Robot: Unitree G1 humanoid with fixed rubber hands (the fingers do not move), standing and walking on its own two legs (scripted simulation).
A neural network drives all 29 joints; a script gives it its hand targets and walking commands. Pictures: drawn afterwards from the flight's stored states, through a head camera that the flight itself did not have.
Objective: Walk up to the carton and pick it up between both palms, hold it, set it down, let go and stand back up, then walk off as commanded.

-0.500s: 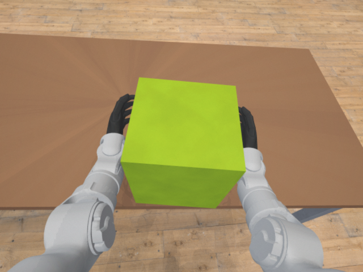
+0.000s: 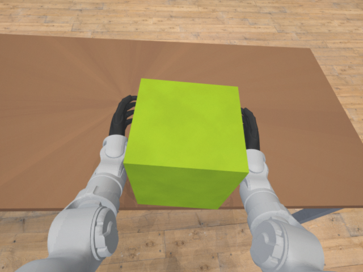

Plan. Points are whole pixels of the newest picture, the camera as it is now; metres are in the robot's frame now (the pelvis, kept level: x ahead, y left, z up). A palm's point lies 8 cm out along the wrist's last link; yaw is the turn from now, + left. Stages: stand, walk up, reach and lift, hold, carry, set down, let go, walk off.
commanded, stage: reach and lift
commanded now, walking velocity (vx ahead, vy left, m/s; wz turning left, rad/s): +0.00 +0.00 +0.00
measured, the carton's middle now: (183, 150) +0.39 +0.02 -0.01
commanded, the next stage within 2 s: none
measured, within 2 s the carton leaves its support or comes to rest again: leaves its support in 0.34 s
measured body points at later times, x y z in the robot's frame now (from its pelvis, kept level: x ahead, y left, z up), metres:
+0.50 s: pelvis -0.01 +0.01 +0.00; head +0.07 +0.04 +0.44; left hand +0.41 +0.16 +0.04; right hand +0.39 -0.14 +0.04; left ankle +0.00 +0.09 -0.73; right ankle +0.00 -0.11 -0.73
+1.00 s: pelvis -0.02 +0.01 +0.00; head +0.04 +0.04 +0.45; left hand +0.41 +0.16 +0.06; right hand +0.39 -0.14 +0.06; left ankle +0.00 +0.09 -0.73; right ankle +0.00 -0.11 -0.73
